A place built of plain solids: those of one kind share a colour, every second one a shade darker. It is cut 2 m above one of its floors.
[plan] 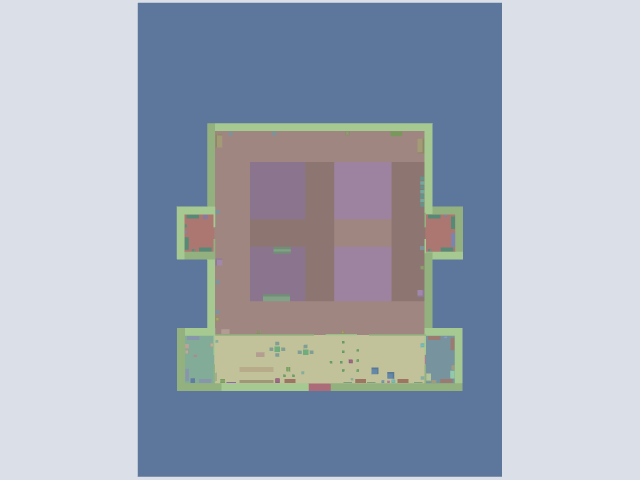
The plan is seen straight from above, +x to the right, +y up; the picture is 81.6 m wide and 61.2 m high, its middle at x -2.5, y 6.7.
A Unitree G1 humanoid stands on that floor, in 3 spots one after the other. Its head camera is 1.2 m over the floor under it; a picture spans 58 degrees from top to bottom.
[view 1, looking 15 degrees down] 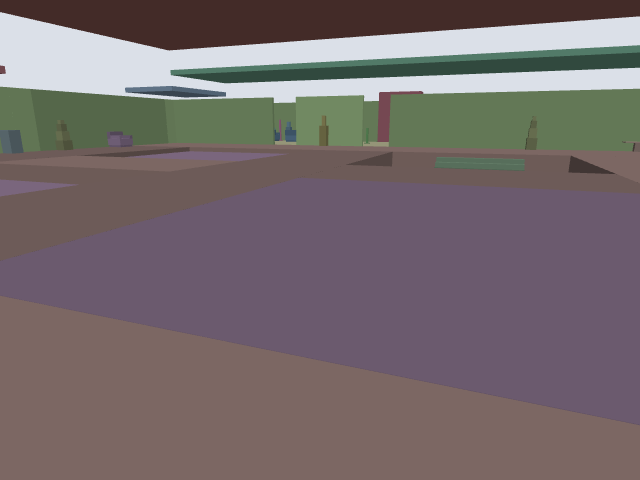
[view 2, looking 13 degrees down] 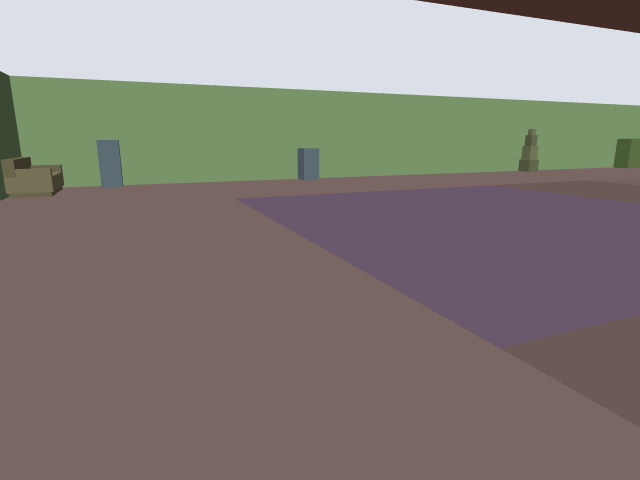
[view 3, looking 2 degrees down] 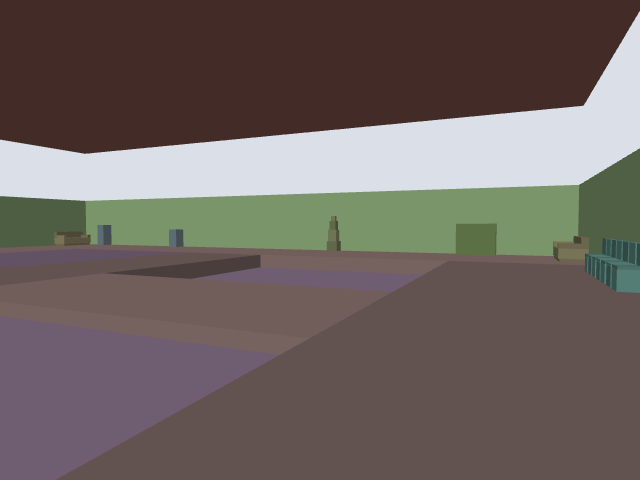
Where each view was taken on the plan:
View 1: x -8.42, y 18.54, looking -69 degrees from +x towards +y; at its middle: step_tier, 4.63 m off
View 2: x -13.32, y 7.58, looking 67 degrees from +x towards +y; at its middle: step_tier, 5.33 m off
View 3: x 8.58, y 1.74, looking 114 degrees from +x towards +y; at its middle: wall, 20.65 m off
